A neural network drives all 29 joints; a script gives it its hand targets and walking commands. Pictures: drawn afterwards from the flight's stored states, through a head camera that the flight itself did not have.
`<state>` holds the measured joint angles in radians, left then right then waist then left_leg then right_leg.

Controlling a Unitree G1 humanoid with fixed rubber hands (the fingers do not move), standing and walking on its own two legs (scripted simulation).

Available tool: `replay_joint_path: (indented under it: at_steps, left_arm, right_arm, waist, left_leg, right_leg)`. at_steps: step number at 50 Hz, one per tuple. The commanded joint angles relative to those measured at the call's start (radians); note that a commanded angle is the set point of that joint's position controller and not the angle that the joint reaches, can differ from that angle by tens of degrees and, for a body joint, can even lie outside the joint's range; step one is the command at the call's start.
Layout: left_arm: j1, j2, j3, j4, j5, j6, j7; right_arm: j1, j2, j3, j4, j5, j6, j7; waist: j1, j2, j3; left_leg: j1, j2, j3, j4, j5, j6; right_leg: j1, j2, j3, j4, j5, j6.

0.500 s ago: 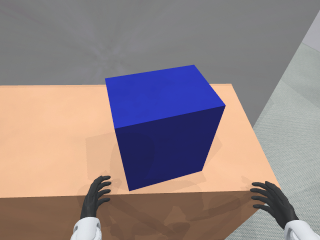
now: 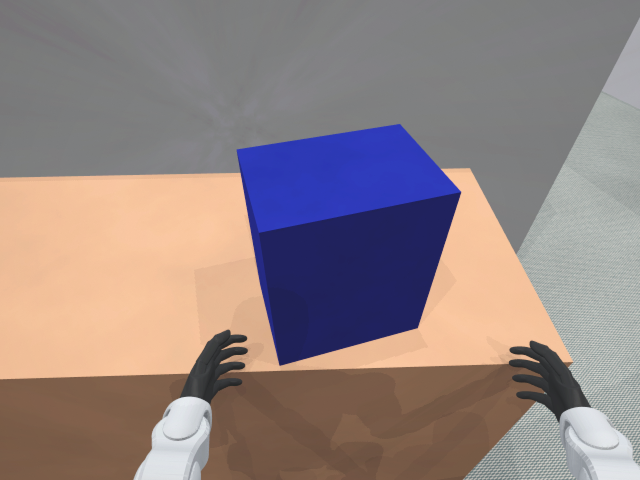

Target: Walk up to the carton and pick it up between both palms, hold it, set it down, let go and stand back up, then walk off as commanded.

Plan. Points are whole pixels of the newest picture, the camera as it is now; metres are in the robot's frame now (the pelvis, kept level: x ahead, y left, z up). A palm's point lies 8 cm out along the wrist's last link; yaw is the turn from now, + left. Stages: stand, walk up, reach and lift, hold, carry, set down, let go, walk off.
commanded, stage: let go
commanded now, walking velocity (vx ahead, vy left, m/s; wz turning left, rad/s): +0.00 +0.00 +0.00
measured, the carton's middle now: (337, 249) +0.41 +0.01 +0.06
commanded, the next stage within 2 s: stand in 0.44 s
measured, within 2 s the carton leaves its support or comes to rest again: neither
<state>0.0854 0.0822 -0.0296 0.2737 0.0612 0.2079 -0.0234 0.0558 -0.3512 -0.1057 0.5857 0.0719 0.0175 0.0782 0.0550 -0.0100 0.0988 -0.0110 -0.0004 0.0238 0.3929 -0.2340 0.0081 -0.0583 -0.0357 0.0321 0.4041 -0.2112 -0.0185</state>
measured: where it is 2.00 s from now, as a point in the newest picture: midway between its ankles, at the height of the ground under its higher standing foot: outside the picture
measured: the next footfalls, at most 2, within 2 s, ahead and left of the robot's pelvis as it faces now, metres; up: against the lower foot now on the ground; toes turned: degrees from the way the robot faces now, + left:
none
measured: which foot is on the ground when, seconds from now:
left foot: down 0.00-1.00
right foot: down 0.00-1.00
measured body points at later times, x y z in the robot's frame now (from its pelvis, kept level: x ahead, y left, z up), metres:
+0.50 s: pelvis -0.01 -0.03 -0.01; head -0.04 -0.06 +0.44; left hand +0.24 +0.18 -0.01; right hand +0.17 -0.27 -0.09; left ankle +0.02 +0.11 -0.74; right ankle +0.04 -0.15 -0.74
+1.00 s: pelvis +0.01 -0.03 -0.01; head +0.01 -0.03 +0.44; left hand +0.23 +0.19 -0.01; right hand +0.14 -0.32 -0.09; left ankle +0.02 +0.11 -0.74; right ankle +0.04 -0.15 -0.74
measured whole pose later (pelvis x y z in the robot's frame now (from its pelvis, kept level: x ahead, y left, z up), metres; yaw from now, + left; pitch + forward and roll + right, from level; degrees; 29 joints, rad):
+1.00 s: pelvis +0.01 -0.03 -0.01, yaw +3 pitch -2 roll -1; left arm 0.20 0.33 -0.08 0.28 -0.02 -0.13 -0.10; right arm 0.31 -0.35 -0.03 0.63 -0.03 -0.03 0.06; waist -0.03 -0.01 0.01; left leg -0.25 0.04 -0.06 0.57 -0.29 -0.03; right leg -0.25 0.00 -0.04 0.54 -0.26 -0.01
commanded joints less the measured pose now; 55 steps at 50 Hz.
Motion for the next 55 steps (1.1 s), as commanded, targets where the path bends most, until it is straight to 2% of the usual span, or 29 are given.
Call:
replay_joint_path:
  at_steps: [1,3,6,8,9,11,15,18,21,22,23,24,27,29,30,31,32,34,37,38,41,42,43,44,45,49,51,53,55]
  left_arm:
    - [-0.028,0.109,0.083,0.176,0.034,0.103,0.049]
    - [-0.018,0.108,0.088,0.266,0.047,0.113,0.031]
    - [-0.057,0.126,0.116,0.219,0.04,0.134,0.013]
    - [-0.039,0.132,0.101,0.216,0.031,0.144,0.02]
    - [-0.031,0.127,0.096,0.231,0.025,0.145,0.02]
    - [-0.011,0.118,0.08,0.257,0.023,0.152,0.02]
    - [-0.042,0.123,0.091,0.252,0.0,0.154,0.014]
    - [-0.028,0.124,0.108,0.262,0.006,0.157,0.006]
    - [-0.049,0.135,0.099,0.283,-0.004,0.168,-0.014]
    - [-0.008,0.137,0.089,0.26,-0.005,0.17,-0.011]
    - [-0.088,0.388,0.137,0.185,-0.05,-0.047,0.015]
    - [-0.122,0.384,0.155,0.159,-0.049,-0.117,0.019]
    - [-0.142,0.411,0.153,0.158,-0.049,-0.218,0.017]
    - [-0.097,0.44,0.157,0.163,-0.039,-0.236,0.009]
    - [-0.099,0.418,0.147,0.156,-0.043,-0.235,0.007]
    - [-0.09,0.424,0.14,0.158,-0.039,-0.236,0.006]
    - [-0.089,0.422,0.135,0.147,-0.047,-0.242,0.002]
    - [0.022,0.452,0.144,0.152,-0.033,-0.244,0.007]
    - [0.003,0.454,0.129,0.13,-0.043,-0.246,0.001]
    - [-0.01,0.484,0.138,0.113,-0.033,-0.243,-0.003]
    - [0.041,0.472,0.134,0.115,-0.047,-0.245,0.002]
    - [0.021,0.488,0.143,0.099,-0.036,-0.245,0.006]
    - [0.023,0.434,0.118,0.101,-0.051,-0.249,-0.003]
    - [0.062,0.463,0.132,0.1,-0.039,-0.252,0.005]
    - [0.043,0.457,0.125,0.093,-0.045,-0.253,0.004]
    - [0.047,0.478,0.121,0.079,-0.057,-0.257,0.013]
    - [0.077,0.486,0.121,0.091,-0.059,-0.256,0.008]
    - [0.077,0.448,0.108,0.079,-0.069,-0.269,0.009]
    - [0.089,0.462,0.104,0.081,-0.056,-0.262,0.012]
  right_arm:
    - [-0.069,-0.048,0.067,-0.04,-0.028,0.05,0.048]
    - [-0.057,-0.029,0.084,0.016,-0.043,0.051,0.038]
    - [-0.054,0.002,0.074,-0.05,-0.065,0.039,-0.005]
    - [-0.026,-0.009,0.032,-0.083,-0.076,0.014,-0.027]
    - [-0.022,0.0,0.033,-0.095,-0.08,0.004,-0.034]
    - [-0.028,-0.035,0.018,-0.137,-0.11,-0.01,-0.046]
    - [-0.081,-0.035,-0.004,-0.201,-0.124,-0.016,-0.068]
    - [-0.04,-0.025,0.006,-0.2,-0.127,-0.005,-0.07]
    - [-0.007,0.007,0.038,-0.181,-0.103,0.013,-0.076]
    - [0.012,0.012,0.038,-0.187,-0.098,0.001,-0.078]
    - [0.08,-0.061,0.034,-0.094,-0.119,-0.025,-0.072]
    - [0.086,-0.069,0.029,-0.115,-0.099,-0.048,-0.06]
    - [0.213,-0.102,0.014,-0.082,-0.087,-0.091,-0.054]
    - [0.208,-0.11,0.018,-0.089,-0.085,-0.095,-0.042]
    - [0.141,-0.127,0.016,-0.105,-0.102,-0.096,-0.038]
    - [0.205,-0.117,0.018,-0.091,-0.102,-0.088,-0.04]
    - [0.189,-0.092,0.018,-0.098,-0.1,-0.088,-0.035]
    - [0.226,-0.119,0.006,-0.094,-0.101,-0.073,-0.026]
    - [0.176,-0.181,-0.005,-0.109,-0.109,-0.082,-0.031]
    - [0.202,-0.166,0.001,-0.111,-0.107,-0.082,-0.033]
    - [0.262,-0.156,0.008,-0.08,-0.098,-0.064,-0.031]
    - [0.248,-0.17,0.007,-0.089,-0.102,-0.067,-0.031]
    - [0.212,-0.184,0.014,-0.076,-0.114,-0.064,-0.032]
    - [0.199,-0.208,0.005,-0.09,-0.103,-0.073,-0.039]
    - [0.191,-0.192,0.016,-0.074,-0.107,-0.074,-0.033]
    - [0.239,-0.173,0.024,-0.05,-0.1,-0.074,-0.018]
    - [0.198,-0.167,0.029,-0.046,-0.091,-0.077,-0.018]
    - [0.191,-0.193,0.026,-0.03,-0.103,-0.073,-0.03]
    - [0.158,-0.237,0.018,-0.05,-0.096,-0.073,-0.038]
  waist:
    - [0.042,0.047,0.163]
    - [0.036,0.0,0.164]
    - [0.006,-0.146,0.166]
    - [-0.02,-0.092,0.108]
    - [-0.008,-0.017,0.092]
    - [0.015,0.016,0.081]
    - [0.013,-0.099,0.16]
    - [0.032,-0.093,0.138]
    - [0.027,-0.166,0.155]
    - [0.009,-0.155,0.131]
    - [-0.06,-0.286,0.117]
    - [-0.043,-0.265,0.132]
    - [-0.124,-0.123,-0.06]
    - [-0.107,-0.128,-0.107]
    - [-0.078,-0.062,-0.116]
    - [-0.085,-0.098,-0.119]
    - [-0.087,-0.03,-0.08]
    - [-0.065,-0.059,-0.07]
    - [-0.07,-0.084,-0.026]
    - [-0.086,-0.046,-0.027]
    - [-0.091,-0.103,-0.043]
    - [-0.092,-0.057,-0.022]
    - [-0.076,-0.1,-0.048]
    - [-0.059,-0.047,-0.081]
    - [-0.053,-0.074,-0.067]
    - [-0.087,-0.129,0.009]
    - [-0.065,-0.106,-0.042]
    - [-0.076,-0.002,-0.014]
    - [-0.06,-0.029,-0.034]
  left_leg:
    - [-0.427,0.039,0.022,-0.22,-0.284,0.016]
    - [-0.396,0.027,0.047,-0.204,-0.267,0.01]
    - [-0.205,-0.042,0.062,-0.067,-0.212,0.013]
    - [-0.149,-0.032,0.047,-0.095,-0.208,-0.006]
    - [-0.215,-0.007,0.055,-0.127,-0.221,-0.005]
    - [-0.366,0.023,0.047,-0.204,-0.321,0.007]
    - [-0.361,-0.001,0.061,-0.18,-0.302,0.02]
    - [-0.36,0.002,0.066,-0.182,-0.274,0.016]
    - [-0.278,-0.019,0.109,-0.135,-0.215,0.019]
    - [-0.237,-0.032,0.095,-0.104,-0.18,0.011]
    - [-0.247,-0.024,-0.034,0.124,-0.138,-0.012]
    - [-0.155,0.021,-0.028,0.108,-0.169,0.001]
    - [-0.181,0.041,-0.055,0.107,-0.191,0.034]
    - [-0.217,0.046,-0.069,0.057,-0.132,0.039]
    - [-0.235,0.032,-0.087,0.081,-0.077,0.025]
    - [-0.241,0.01,-0.064,0.107,-0.091,0.031]
    - [-0.264,0.054,-0.107,0.051,-0.113,0.025]
    - [-0.308,0.035,-0.095,0.053,-0.249,0.028]
    - [-0.328,0.032,-0.092,0.095,-0.176,0.024]
    - [-0.332,0.025,-0.069,0.117,-0.178,0.02]
    - [-0.329,0.048,-0.09,0.089,-0.167,0.031]
    - [-0.337,0.049,-0.084,0.106,-0.139,0.014]
    - [-0.318,0.046,-0.09,0.11,-0.139,0.027]
    - [-0.317,0.075,-0.124,0.076,-0.121,0.025]
    - [-0.36,0.059,-0.132,0.081,-0.149,0.029]
    - [-0.336,0.063,-0.114,0.086,-0.125,0.025]
    - [-0.26,0.074,-0.133,0.079,-0.096,0.03]
    - [-0.314,0.086,-0.153,0.081,-0.054,0.037]
    - [-0.336,0.089,-0.154,0.087,-0.096,0.038]
  right_leg:
    - [0.198,0.062,-0.036,0.01,-0.169,-0.054]
    - [0.195,0.057,-0.032,-0.011,-0.154,-0.044]
    - [-0.008,-0.012,0.035,-0.126,-0.327,-0.054]
    - [-0.027,0.012,-0.02,-0.093,-0.239,-0.045]
    - [0.063,0.035,-0.038,-0.048,-0.178,-0.035]
    - [0.238,0.083,-0.058,0.03,-0.16,-0.014]
    - [0.18,0.074,-0.039,-0.008,-0.209,-0.01]
    - [0.205,0.09,-0.061,0.012,-0.154,-0.012]
    - [0.132,0.06,-0.027,-0.061,-0.215,-0.011]
    - [0.091,0.052,-0.026,-0.074,-0.215,-0.011]
    - [-0.303,-0.066,0.082,-0.184,-0.438,0.013]
    - [-0.392,-0.083,0.126,-0.238,-0.494,-0.005]
    - [-0.255,-0.087,0.126,-0.201,-0.484,-0.003]
    - [-0.188,-0.061,0.067,-0.151,-0.354,0.013]
    - [-0.18,-0.047,0.076,-0.121,-0.284,0.011]
    - [-0.179,-0.037,0.047,-0.115,-0.3,0.012]
    - [-0.213,-0.054,0.065,-0.108,-0.35,0.006]
    - [-0.203,-0.053,0.033,-0.1,-0.411,0.014]
    - [-0.239,-0.073,0.107,-0.127,-0.399,-0.004]
    - [-0.25,-0.069,0.089,-0.117,-0.411,-0.006]
    - [-0.23,-0.074,0.088,-0.106,-0.406,-0.022]
    - [-0.222,-0.065,0.09,-0.11,-0.406,-0.022]
    - [-0.242,-0.079,0.116,-0.102,-0.413,-0.032]
    - [-0.18,-0.058,0.063,-0.052,-0.317,-0.024]
    - [-0.171,-0.047,0.054,-0.032,-0.29,-0.021]
    - [-0.23,-0.063,0.074,-0.049,-0.339,-0.019]
    - [-0.254,-0.049,0.037,-0.04,-0.32,-0.007]
    - [-0.2,-0.075,0.087,-0.01,-0.197,-0.026]
    - [-0.173,-0.059,0.061,0.02,-0.145,-0.03]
